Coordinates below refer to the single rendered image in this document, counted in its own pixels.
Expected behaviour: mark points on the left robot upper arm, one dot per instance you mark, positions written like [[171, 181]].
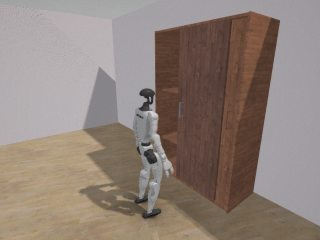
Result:
[[135, 118]]

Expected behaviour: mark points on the robot right forearm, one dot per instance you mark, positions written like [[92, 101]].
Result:
[[159, 148]]

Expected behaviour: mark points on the right robot hand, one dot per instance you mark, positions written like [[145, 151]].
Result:
[[167, 165]]

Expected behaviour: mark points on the left robot foot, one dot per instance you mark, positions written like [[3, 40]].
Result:
[[138, 200]]

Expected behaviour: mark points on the wardrobe door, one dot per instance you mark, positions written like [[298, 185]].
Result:
[[232, 91], [202, 78]]

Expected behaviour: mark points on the right robot upper arm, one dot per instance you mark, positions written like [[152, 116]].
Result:
[[153, 118]]

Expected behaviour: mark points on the robot left forearm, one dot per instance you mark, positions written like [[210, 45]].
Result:
[[136, 135]]

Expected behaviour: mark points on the handle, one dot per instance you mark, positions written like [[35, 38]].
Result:
[[180, 103], [226, 119]]

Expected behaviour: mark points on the robot torso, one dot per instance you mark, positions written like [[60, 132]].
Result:
[[143, 130]]

